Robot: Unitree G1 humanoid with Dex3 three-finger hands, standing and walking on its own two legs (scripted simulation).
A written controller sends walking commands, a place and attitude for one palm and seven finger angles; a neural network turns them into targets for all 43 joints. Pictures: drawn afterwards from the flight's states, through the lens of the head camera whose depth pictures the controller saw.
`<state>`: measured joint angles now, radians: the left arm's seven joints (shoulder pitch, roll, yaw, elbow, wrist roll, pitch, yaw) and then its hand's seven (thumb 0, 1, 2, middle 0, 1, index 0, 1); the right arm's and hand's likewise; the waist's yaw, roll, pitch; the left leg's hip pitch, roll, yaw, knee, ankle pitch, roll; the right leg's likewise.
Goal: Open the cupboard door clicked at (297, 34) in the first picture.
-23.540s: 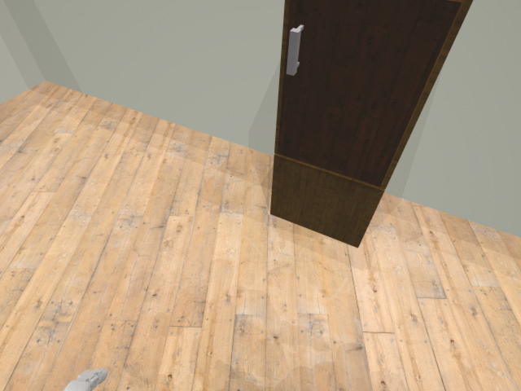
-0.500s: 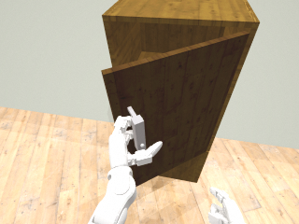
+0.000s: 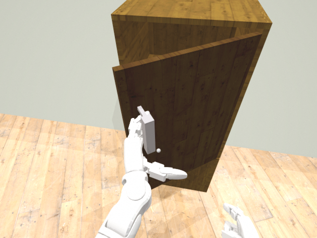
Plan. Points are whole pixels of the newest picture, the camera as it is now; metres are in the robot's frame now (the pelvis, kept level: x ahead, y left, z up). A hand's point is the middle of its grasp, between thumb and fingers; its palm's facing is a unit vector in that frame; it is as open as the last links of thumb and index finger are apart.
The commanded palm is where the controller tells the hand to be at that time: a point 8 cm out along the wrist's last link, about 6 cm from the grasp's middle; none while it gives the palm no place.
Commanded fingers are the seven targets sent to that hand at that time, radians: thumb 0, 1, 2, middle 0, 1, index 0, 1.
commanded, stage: slide the hand sideways off the handle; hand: left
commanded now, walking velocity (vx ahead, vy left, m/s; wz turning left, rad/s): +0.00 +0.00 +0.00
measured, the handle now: (145, 129) +0.36 +0.05 +0.11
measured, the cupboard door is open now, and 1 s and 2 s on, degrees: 37 39 39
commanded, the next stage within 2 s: draw the hand back to the body in 1.24 s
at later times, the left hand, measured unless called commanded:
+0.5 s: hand (150, 165) +0.26 +0.03 +0.10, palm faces -0.25 -0.97 +0.02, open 16.4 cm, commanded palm +0.24 +0.09 +0.10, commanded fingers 0.00 -0.50 0.30 -0.15 -0.30 -0.15 -0.30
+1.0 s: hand (124, 182) +0.22 +0.09 +0.10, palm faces -0.18 -0.98 -0.02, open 16.3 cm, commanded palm +0.20 +0.14 +0.10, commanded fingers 0.00 -0.50 0.30 -0.15 -0.30 -0.15 -0.30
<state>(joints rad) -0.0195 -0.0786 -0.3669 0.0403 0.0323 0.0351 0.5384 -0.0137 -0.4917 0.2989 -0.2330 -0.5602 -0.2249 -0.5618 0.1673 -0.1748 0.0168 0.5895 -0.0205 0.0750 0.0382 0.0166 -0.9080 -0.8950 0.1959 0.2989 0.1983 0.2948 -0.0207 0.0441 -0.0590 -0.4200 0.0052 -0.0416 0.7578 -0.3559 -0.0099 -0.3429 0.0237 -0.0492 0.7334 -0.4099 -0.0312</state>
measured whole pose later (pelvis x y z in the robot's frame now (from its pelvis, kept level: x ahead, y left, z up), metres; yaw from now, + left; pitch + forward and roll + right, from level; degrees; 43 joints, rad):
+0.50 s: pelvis +0.00 +0.01 +0.00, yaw -2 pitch +2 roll +0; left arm 0.14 0.04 -0.28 -0.07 -0.05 -0.10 0.05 -0.01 -0.50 0.30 -0.14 -0.30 -0.14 -0.31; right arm 0.24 -0.20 0.04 0.47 0.02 0.03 0.02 0.02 -0.91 -0.89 0.20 0.30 0.20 0.29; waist -0.02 0.02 -0.07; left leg -0.43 -0.01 0.00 0.76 -0.36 0.01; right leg -0.38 0.01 -0.01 0.76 -0.42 -0.01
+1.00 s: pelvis +0.02 +0.01 -0.01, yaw -1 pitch +4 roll +0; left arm 0.49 0.15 -0.18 -0.40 -0.10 -0.09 -0.07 -0.02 -0.50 0.30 -0.15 -0.30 -0.15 -0.30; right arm 0.26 -0.21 0.04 0.40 0.02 -0.02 0.01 0.02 -0.91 -0.89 0.20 0.30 0.20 0.30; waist -0.01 0.04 -0.09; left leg -0.49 -0.01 -0.02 0.84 -0.42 0.01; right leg -0.42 0.01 -0.03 0.82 -0.48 -0.01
